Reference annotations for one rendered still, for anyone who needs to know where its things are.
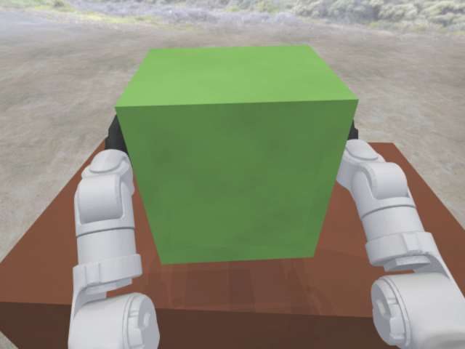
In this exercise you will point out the robot right forearm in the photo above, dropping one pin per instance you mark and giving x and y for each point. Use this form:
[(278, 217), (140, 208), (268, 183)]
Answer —
[(396, 237)]

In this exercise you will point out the left robot upper arm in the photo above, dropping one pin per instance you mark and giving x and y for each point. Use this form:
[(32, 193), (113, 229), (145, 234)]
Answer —
[(126, 321)]

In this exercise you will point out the carton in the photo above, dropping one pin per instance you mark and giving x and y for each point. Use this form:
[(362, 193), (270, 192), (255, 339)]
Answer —
[(235, 150)]

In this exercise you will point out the right robot hand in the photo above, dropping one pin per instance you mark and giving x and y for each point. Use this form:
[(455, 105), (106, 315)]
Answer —
[(353, 133)]

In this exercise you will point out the left robot hand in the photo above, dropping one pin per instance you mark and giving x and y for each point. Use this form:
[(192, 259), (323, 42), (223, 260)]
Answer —
[(115, 138)]

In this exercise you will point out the pedestal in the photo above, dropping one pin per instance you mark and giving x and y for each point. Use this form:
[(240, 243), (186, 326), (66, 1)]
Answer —
[(319, 302)]

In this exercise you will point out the right robot upper arm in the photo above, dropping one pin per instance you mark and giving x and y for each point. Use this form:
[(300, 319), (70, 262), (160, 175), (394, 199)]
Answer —
[(419, 311)]

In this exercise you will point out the robot left forearm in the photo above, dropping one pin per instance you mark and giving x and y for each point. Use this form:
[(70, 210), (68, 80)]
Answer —
[(104, 219)]

